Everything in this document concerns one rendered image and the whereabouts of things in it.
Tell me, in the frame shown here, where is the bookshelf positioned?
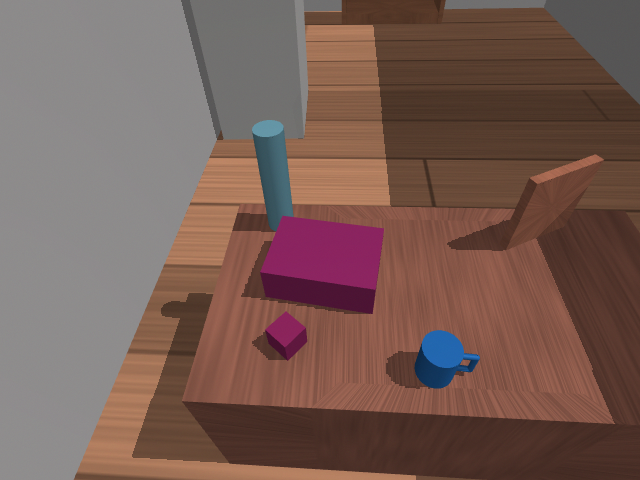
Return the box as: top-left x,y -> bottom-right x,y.
342,0 -> 446,25

